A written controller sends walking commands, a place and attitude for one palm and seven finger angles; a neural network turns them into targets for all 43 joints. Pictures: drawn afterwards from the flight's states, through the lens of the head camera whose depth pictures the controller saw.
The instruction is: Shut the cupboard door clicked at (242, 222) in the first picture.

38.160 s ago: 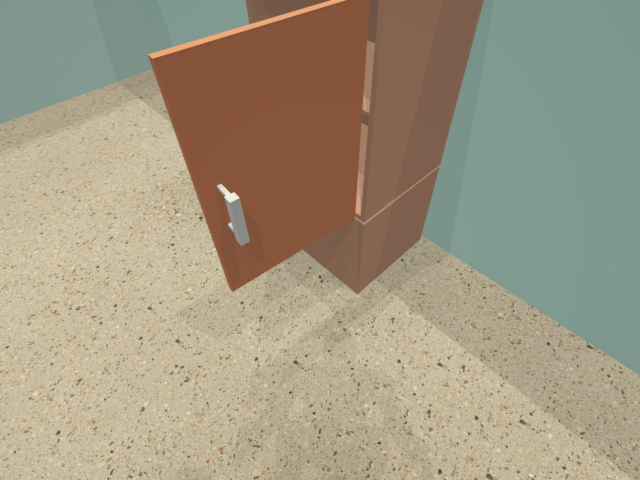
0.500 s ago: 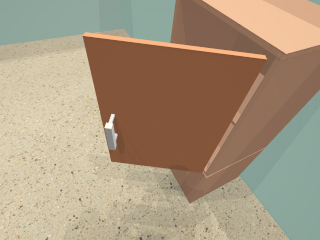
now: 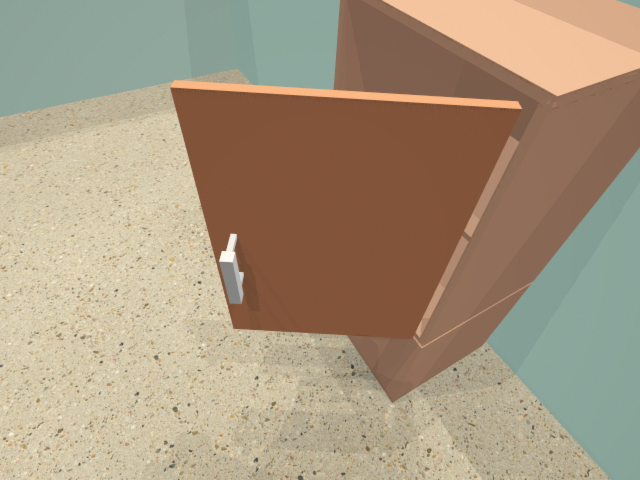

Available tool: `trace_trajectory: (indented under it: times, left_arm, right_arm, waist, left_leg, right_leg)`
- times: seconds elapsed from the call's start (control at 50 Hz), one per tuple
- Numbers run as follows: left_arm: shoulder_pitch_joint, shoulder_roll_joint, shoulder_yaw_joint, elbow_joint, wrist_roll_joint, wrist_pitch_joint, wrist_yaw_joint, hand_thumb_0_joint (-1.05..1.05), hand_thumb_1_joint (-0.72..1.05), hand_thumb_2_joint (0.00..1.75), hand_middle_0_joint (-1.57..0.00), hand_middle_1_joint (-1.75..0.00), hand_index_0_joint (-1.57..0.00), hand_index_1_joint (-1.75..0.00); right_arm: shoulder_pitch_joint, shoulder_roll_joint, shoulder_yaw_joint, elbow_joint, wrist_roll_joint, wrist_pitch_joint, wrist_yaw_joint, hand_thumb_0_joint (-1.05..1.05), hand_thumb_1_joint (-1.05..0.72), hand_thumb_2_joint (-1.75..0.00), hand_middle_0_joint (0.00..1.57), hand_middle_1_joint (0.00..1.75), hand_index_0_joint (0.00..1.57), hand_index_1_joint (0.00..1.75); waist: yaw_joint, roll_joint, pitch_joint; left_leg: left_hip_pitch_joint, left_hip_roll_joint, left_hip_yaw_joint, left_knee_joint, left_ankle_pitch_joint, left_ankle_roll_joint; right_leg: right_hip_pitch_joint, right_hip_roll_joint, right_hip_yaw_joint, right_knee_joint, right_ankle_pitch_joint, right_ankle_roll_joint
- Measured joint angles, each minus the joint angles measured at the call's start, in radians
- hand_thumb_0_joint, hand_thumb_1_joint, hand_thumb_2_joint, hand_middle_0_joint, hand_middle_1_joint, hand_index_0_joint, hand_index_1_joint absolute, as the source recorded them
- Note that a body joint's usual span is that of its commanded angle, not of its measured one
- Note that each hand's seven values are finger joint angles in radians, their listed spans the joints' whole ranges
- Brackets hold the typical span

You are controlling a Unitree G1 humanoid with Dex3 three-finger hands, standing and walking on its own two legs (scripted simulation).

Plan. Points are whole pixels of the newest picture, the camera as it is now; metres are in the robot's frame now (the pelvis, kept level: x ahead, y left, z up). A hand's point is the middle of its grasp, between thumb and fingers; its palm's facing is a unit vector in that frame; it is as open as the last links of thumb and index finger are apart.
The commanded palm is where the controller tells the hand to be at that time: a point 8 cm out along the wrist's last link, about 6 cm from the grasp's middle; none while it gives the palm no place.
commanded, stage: come to a stop and stand still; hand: left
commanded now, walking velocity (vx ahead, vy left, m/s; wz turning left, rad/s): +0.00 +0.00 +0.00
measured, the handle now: (234, 269) +0.46 +0.18 -0.08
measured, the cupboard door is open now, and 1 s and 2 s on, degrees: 58 58 58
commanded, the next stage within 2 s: look again from close up in 0.06 s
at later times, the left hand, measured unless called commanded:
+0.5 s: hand out of the picture -0.01 +0.16 -0.17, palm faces +0.04 -0.97 -0.22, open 7.4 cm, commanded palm none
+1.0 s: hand (217, 393) +0.22 +0.14 -0.02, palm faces +0.24 -0.96 -0.12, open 7.0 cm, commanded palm +0.12 +0.19 -0.08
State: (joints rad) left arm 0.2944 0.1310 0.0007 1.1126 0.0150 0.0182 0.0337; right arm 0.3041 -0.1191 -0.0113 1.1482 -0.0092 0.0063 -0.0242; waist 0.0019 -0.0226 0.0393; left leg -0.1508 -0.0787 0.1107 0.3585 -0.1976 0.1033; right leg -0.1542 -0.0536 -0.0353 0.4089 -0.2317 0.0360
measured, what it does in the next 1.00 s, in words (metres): shifts its weight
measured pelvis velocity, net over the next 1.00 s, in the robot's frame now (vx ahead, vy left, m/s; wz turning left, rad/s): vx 0.01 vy -0.05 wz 0.07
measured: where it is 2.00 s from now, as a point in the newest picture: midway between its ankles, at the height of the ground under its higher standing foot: outside the picture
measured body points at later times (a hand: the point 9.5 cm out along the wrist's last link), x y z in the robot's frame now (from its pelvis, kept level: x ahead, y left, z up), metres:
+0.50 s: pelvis +0.02 +0.00 -0.01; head +0.02 -0.02 +0.44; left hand -0.01 +0.22 -0.16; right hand +0.04 -0.23 -0.17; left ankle +0.00 +0.05 -0.74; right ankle -0.01 -0.14 -0.74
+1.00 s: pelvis +0.01 -0.05 -0.03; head +0.02 -0.08 +0.42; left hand +0.21 +0.20 -0.01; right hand +0.12 -0.31 -0.15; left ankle +0.01 +0.05 -0.74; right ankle +0.01 -0.14 -0.74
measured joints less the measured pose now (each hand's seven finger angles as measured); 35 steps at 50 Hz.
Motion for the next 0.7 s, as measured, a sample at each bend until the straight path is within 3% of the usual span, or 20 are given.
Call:
trace_trajectory:
  times: [0.18,0.28,0.4,0.7]
  left_arm:
    - [0.033,-0.025,-0.010,0.025,0.005,-0.007,0.009,0.00,0.91,0.90,-0.20,-0.30,-0.20,-0.29]
    - [0.049,-0.023,-0.023,0.008,0.009,-0.020,0.006,0.00,0.91,0.90,-0.20,-0.30,-0.20,-0.29]
    - [0.070,-0.021,-0.027,0.015,0.000,-0.036,0.008,0.00,0.91,0.90,-0.20,-0.30,-0.20,-0.29]
    - [-0.002,0.005,-0.023,-0.013,-0.002,-0.032,0.007,0.01,0.92,0.90,-0.20,-0.30,-0.20,-0.29]
  right_arm:
    - [0.016,0.012,0.002,0.003,0.005,-0.007,-0.004,0.00,-0.91,-0.90,0.20,0.30,0.20,0.30]
    - [0.026,-0.013,0.012,-0.067,-0.002,-0.014,0.005,0.00,-0.91,-0.90,0.20,0.30,0.20,0.30]
    - [0.006,-0.059,0.015,-0.076,-0.004,-0.023,-0.008,0.02,-0.93,-0.90,0.20,0.30,0.20,0.30]
    - [-0.034,-0.062,0.028,-0.062,-0.001,-0.038,-0.004,0.01,-0.92,-0.90,0.20,0.30,0.20,0.30]
  waist:
    - [-0.002,-0.001,0.000]
    - [-0.002,0.028,-0.008]
    - [0.009,0.077,-0.037]
    - [0.001,0.043,-0.018]
  left_leg:
    - [-0.017,-0.005,0.001,0.002,0.002,0.005]
    - [-0.070,-0.012,-0.009,0.084,-0.041,0.011]
    - [-0.046,-0.011,-0.007,0.098,-0.067,0.010]
    - [-0.005,0.019,-0.005,0.066,-0.066,-0.026]
  right_leg:
    - [-0.018,-0.006,0.001,0.008,-0.003,0.004]
    - [-0.069,-0.014,-0.009,0.096,-0.057,-0.041]
    - [-0.041,-0.015,-0.005,0.098,-0.073,-0.007]
    - [-0.009,0.018,-0.001,0.072,-0.075,-0.029]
